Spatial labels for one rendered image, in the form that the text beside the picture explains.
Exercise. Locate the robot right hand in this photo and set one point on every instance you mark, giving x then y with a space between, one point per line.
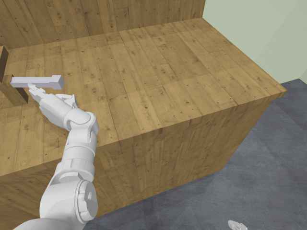
236 226

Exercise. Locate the tap lever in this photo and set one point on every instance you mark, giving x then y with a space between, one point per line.
56 82

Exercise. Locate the counter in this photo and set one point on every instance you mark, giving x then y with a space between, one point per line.
172 96

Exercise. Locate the left robot upper arm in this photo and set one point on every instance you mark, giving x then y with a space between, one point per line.
65 206

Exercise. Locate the robot left hand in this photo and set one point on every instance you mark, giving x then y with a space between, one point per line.
54 107

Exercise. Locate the robot left forearm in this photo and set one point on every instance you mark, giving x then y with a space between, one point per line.
78 156

